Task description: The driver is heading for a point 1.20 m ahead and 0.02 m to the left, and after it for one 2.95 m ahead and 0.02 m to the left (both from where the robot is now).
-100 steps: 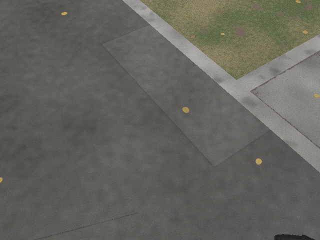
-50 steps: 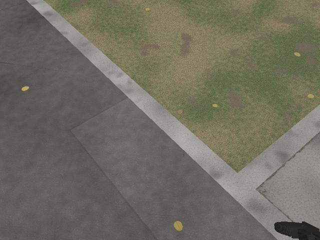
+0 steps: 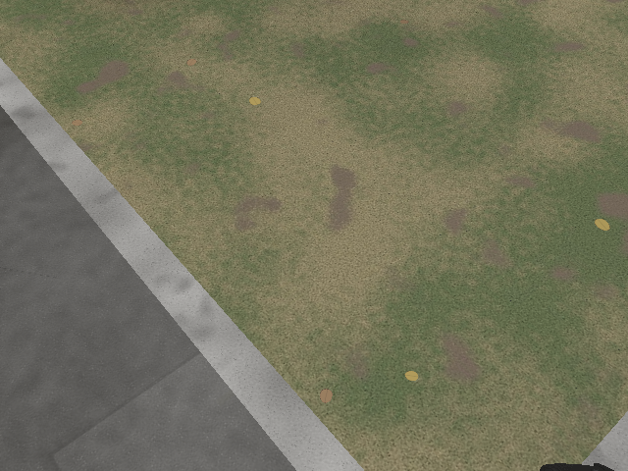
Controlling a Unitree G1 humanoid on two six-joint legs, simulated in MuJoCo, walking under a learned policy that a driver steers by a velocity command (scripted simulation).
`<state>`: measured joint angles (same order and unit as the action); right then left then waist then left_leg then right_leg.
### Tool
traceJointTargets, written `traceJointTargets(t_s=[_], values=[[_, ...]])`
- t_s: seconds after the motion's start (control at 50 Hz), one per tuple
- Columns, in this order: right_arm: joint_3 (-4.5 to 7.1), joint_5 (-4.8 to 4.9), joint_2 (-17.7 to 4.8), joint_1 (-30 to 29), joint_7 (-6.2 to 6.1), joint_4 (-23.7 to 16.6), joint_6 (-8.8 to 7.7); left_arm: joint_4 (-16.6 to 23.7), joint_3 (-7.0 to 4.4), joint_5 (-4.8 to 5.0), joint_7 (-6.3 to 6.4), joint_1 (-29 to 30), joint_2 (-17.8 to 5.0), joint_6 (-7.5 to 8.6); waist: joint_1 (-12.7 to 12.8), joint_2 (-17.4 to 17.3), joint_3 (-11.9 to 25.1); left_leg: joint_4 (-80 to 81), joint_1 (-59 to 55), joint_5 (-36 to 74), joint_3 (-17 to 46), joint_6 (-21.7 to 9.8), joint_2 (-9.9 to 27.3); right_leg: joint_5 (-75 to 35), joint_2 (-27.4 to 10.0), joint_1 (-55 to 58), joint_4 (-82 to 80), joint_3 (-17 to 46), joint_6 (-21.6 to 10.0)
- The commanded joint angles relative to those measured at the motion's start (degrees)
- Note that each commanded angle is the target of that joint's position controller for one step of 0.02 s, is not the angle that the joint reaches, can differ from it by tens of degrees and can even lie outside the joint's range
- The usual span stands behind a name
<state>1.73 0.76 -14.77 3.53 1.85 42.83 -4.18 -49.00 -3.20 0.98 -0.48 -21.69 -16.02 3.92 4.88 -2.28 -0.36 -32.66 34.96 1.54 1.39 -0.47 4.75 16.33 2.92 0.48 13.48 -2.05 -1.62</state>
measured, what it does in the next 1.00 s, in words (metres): walks ahead: left foot, then right foot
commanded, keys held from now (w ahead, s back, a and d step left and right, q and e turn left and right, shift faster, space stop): w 1.00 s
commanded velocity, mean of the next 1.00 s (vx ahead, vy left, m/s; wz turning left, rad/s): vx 0.50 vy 0.00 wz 0.00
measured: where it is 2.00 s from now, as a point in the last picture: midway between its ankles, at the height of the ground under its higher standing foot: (351, 241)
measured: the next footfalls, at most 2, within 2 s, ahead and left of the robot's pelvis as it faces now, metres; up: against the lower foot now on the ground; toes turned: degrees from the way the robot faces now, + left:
left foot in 0.08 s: +0.22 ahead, +0.13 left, +0.00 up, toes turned +2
right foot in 0.62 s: +0.52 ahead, -0.11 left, +0.00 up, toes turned -2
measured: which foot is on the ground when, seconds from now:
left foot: up 0.00-0.06, down 0.08-0.64, up 0.66-1.00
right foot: down 0.00-0.10, up 0.12-0.60, down 0.62-1.00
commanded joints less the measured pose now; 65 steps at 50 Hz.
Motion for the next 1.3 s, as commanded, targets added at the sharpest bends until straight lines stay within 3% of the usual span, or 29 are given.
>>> traceJointTargets(t_s=[0.02,0.06,0.08,0.1,0.12,0.14,0.2,0.28,0.42,0.52,0.58,0.62,0.64,0.66,0.68,0.7,0.72,0.76,0.86,0.96,1.06,1.12,1.16,1.18,1.2,1.22,1.24,1.26,1.3], values=[[1.43,0.13,-5.74,-4.51,0.72,-5.19,-1.37,1.34,-2.67,0.36,0.64,-0.51,-10.48,-0.28,-1.92,6.77,-2.46,2.97,-1.07,-4.44,-0.53,-2.04,-0.96,-21.61,-17.98,1.36,0.13,8.52,-8.48],[2.90,-0.22,-8.26,4.53,0.43,-2.58,-1.52,1.35,-2.54,0.36,0.89,1.28,-10.43,-0.87,-7.15,6.69,2.89,5.59,-14.80,-5.70,-3.61,-4.32,-4.09,-36.35,-15.08,0.72,10.81,5.73,-6.37],[4.29,-0.53,-11.53,14.11,-0.14,-0.06,-1.47,1.93,-1.62,-0.33,1.07,1.04,-8.23,-0.93,-10.86,4.45,10.02,3.69,-29.89,-3.54,-0.56,-6.71,-0.93,-33.71,-11.96,-5.78,23.49,3.11,-4.41],[5.67,-1.51,-17.35,20.80,-0.53,0.79,-1.11,3.51,0.17,-0.87,0.75,-4.66,-2.84,0.04,-10.26,-7.35,18.97,4.37,-53.30,-9.15,22.53,-14.96,13.59,-13.80,-3.98,-28.51,46.15,-0.53,-0.03],[4.92,-0.44,-14.52,22.99,-0.38,1.53,-0.74,2.74,0.41,-0.74,0.53,-4.33,-2.82,1.23,-11.14,-13.33,22.73,13.33,-57.61,-16.93,39.60,-17.99,17.67,16.45,0.08,-39.01,56.52,6.16,0.71],[3.80,-0.12,-11.62,19.74,-0.38,1.12,-0.74,3.84,-1.00,0.81,0.06,-0.01,-7.93,2.03,-11.20,-8.47,15.06,14.95,-51.88,-22.53,34.34,-15.46,16.19,14.68,-3.50,-44.73,61.23,8.80,-0.16],[2.32,-1.23,-6.90,9.82,-0.16,-0.36,-1.02,5.19,-1.40,-0.04,0.41,5.94,-7.29,1.56,-6.20,-2.95,2.74,19.94,-30.27,-13.24,18.01,-12.21,10.00,2.04,-10.34,-39.94,52.93,6.29,-0.60],[2.70,-1.03,-7.82,9.52,-0.28,1.03,-2.10,4.60,-1.16,-0.55,0.83,4.99,-4.49,-0.42,-3.83,-2.58,0.90,24.78,-24.03,-4.02,10.43,-13.39,7.94,-4.84,-11.27,-36.97,46.98,5.65,1.37],[3.07,-0.26,-9.80,15.52,-1.75,4.68,-1.22,7.88,-0.28,-0.57,-0.07,18.13,-2.13,0.50,-7.99,-1.01,-2.18,25.94,-28.10,-0.54,2.85,-11.03,5.82,-22.18,-9.29,-38.10,24.83,3.36,2.36],[3.45,0.25,-10.63,19.53,-2.07,7.54,0.19,10.72,0.00,0.03,-1.66,24.88,-2.58,1.24,-9.80,-1.19,-4.25,22.43,-36.34,0.61,3.69,-10.64,9.41,-18.53,-7.74,-39.36,17.52,3.10,0.73],[3.94,0.48,-11.67,18.30,-2.44,8.06,0.96,10.42,-0.62,-0.08,-2.21,21.89,-4.52,1.65,-7.03,-2.65,-2.15,17.11,-39.66,11.34,3.79,-9.11,10.53,-12.39,-5.82,-33.15,15.20,1.77,-1.66],[3.43,0.28,-10.54,16.75,-2.64,7.63,1.47,6.08,-2.86,-0.49,-1.54,7.72,-8.63,1.71,0.01,-1.58,6.95,0.59,-35.12,23.66,-0.12,-6.43,5.88,-13.90,-3.59,-11.87,13.89,-0.33,-4.76],[2.14,-1.20,-7.61,17.60,-2.75,6.16,1.33,4.22,-4.00,-1.06,-0.88,-2.70,-13.05,1.46,3.06,6.01,16.05,-18.18,-22.66,6.37,-2.89,-4.21,2.03,-16.18,-14.87,6.21,15.91,12.58,-8.62],[0.32,-0.76,-0.96,24.74,-2.08,6.03,-0.02,3.03,-4.42,-0.88,-1.26,-4.05,-15.80,1.24,-1.22,21.07,21.86,-35.44,-0.41,-32.73,-0.46,-1.14,-8.58,-3.10,-25.39,22.67,8.49,39.44,-17.29],[1.70,0.46,-7.49,20.43,-1.68,6.59,-1.22,3.73,-2.90,-0.25,-1.27,-3.19,-10.02,1.24,1.34,13.87,18.95,-41.34,6.02,-34.90,6.07,-1.86,-5.47,4.36,-24.09,20.63,4.76,40.96,-15.33],[2.40,1.67,-9.77,14.97,-1.37,4.81,-2.01,4.35,-2.23,-0.35,-1.03,1.13,-8.24,1.30,0.77,10.97,10.94,-41.48,9.18,-29.64,4.68,-2.64,-2.72,2.55,-22.41,13.35,3.55,32.83,-13.04],[2.29,1.42,-9.15,12.23,-1.65,4.36,-2.22,5.01,-1.91,-0.69,-0.99,5.12,-7.52,1.26,-0.94,6.21,6.67,-38.98,7.30,-24.32,3.07,-2.49,0.14,-3.16,-20.33,5.39,2.09,26.99,-12.00],[2.67,0.30,-7.88,12.22,-1.82,4.53,-1.42,5.27,-1.18,-1.64,-1.14,8.93,-5.00,1.56,-4.30,6.66,3.11,-33.97,1.66,-18.86,3.16,-1.85,3.11,-11.15,-17.13,-4.84,-1.27,19.81,-11.36],[2.34,-0.54,-5.18,8.88,-2.24,3.44,0.50,2.98,-1.78,-1.08,-0.53,7.21,-6.98,2.30,-5.24,5.45,-0.31,-23.28,3.45,-10.82,2.11,0.83,4.22,-17.78,-15.87,-9.37,-6.57,12.25,-12.65],[1.64,-0.39,-3.46,-0.30,-1.39,1.22,-0.22,0.63,-1.89,-0.51,0.37,3.51,-8.05,1.59,-2.31,5.46,-2.33,-6.11,1.52,3.22,-0.24,1.18,1.92,-17.86,-13.14,-8.29,-7.35,5.82,-10.03],[1.41,0.26,-4.13,-6.99,0.01,-1.46,-0.80,-2.48,-2.27,0.14,0.68,-0.57,-8.88,0.40,-0.62,5.68,-4.17,1.55,2.18,1.31,-0.21,-0.42,0.38,-18.00,-16.74,-0.21,-4.22,6.25,-9.35],[2.09,0.23,-6.20,-4.12,0.61,-1.22,-1.24,-3.00,-2.76,0.31,1.06,0.71,-9.97,-0.46,-3.34,7.00,-2.22,3.69,-3.37,-4.88,-1.35,-2.74,-1.32,-27.45,-18.23,3.61,1.02,6.51,-7.75],[4.35,-0.11,-10.17,10.10,0.02,3.21,-1.26,-2.64,-2.21,0.04,1.27,2.09,-8.70,-1.08,-10.23,5.91,6.51,4.84,-23.78,-4.58,-3.69,-5.59,-3.84,-39.49,-13.59,-0.51,17.68,2.71,-5.10],[5.53,-0.72,-14.59,20.19,-0.58,5.11,-1.05,-1.27,-0.93,-1.37,1.41,0.80,-5.84,-1.09,-12.94,-1.99,15.38,3.39,-41.17,-3.37,9.12,-9.26,7.15,-22.62,-9.65,-12.43,36.56,-0.17,-2.90],[5.96,-0.61,-17.36,21.81,-0.14,6.32,-0.82,-1.22,0.89,-0.98,0.74,-6.11,0.99,0.20,-8.69,-17.15,20.92,11.52,-57.11,-17.44,36.22,-17.91,17.35,14.92,1.03,-34.46,53.70,2.49,0.18],[4.37,0.01,-11.57,20.43,-0.02,5.50,-0.98,-1.76,-0.47,0.26,0.41,-1.95,-5.55,1.42,-11.01,-9.80,17.99,15.35,-54.97,-25.23,37.95,-15.95,16.06,17.25,-2.01,-40.78,59.93,9.38,-0.70],[3.71,-0.12,-9.61,15.96,-0.19,4.70,-1.18,-0.08,-1.19,1.54,0.15,3.35,-7.99,2.22,-10.35,-6.86,10.30,16.39,-47.87,-23.59,30.00,-13.62,14.52,11.89,-4.77,-44.03,60.22,8.21,-1.72],[3.37,-0.53,-8.75,11.79,-0.22,3.86,-1.24,0.31,-1.12,1.35,0.50,5.97,-7.54,2.43,-8.66,-2.09,6.24,17.74,-40.11,-17.94,24.13,-12.57,12.56,6.38,-7.77,-42.13,57.85,6.64,-1.69],[2.62,-1.57,-6.16,8.09,-0.13,3.61,-1.57,0.12,-1.54,0.20,0.77,6.13,-6.36,1.64,-5.48,-2.61,2.89,20.84,-30.08,-9.23,16.74,-11.84,9.38,0.51,-10.90,-36.48,52.80,6.77,-1.20]])
Keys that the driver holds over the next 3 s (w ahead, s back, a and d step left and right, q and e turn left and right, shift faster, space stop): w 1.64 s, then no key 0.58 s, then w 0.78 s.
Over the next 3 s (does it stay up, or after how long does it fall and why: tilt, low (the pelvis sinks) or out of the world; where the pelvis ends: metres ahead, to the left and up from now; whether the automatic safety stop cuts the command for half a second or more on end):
stays up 1.36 0.13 0.01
